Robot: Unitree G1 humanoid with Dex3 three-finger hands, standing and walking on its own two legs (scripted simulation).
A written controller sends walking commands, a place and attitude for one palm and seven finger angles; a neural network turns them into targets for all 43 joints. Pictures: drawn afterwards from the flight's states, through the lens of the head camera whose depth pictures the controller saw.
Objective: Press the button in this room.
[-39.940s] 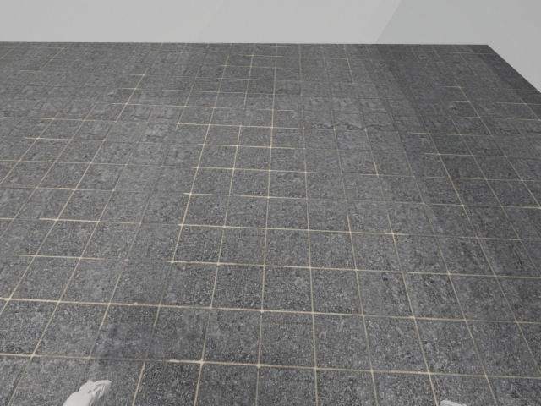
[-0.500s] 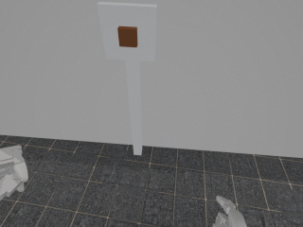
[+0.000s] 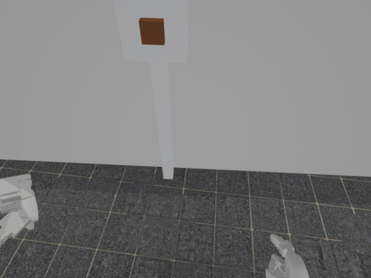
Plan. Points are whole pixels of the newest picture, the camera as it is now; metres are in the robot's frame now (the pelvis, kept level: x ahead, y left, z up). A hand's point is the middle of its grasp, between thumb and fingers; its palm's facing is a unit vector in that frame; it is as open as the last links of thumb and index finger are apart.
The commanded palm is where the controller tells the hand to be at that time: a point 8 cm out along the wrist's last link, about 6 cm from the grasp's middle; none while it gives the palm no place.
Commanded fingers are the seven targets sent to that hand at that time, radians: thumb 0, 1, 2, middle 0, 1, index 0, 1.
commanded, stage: stop stepping back and stand still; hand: left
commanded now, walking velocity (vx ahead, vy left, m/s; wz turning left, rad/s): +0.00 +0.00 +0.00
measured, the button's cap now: (152, 31) +0.76 +0.13 +0.17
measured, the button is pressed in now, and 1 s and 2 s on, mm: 0 0 0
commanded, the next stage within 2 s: let the arm hang, fingers relaxed in 0.28 s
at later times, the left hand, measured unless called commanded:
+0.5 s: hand (47, 254) +0.17 +0.28 +0.00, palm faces +0.13 -0.87 -0.47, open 3.0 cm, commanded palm none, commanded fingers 0.00 0.90 0.90 -1.04 -1.22 -1.04 -1.22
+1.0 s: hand out of the picture -0.07 +0.24 -0.16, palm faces +0.06 -0.95 -0.29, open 5.9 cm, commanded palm none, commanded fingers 0.00 0.90 0.90 -0.20 -0.30 -0.20 -0.30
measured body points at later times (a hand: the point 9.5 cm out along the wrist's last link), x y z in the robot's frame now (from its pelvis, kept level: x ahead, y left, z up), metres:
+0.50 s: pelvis -0.03 +0.03 -0.01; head -0.03 +0.00 +0.44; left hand +0.16 +0.32 +0.03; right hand +0.15 -0.23 -0.11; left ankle +0.04 +0.11 -0.74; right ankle -0.02 -0.09 -0.74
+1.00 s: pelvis -0.03 +0.01 +0.00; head -0.01 +0.02 +0.45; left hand -0.07 +0.29 -0.14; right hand +0.01 -0.25 -0.15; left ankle +0.04 +0.11 -0.74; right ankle -0.02 -0.09 -0.74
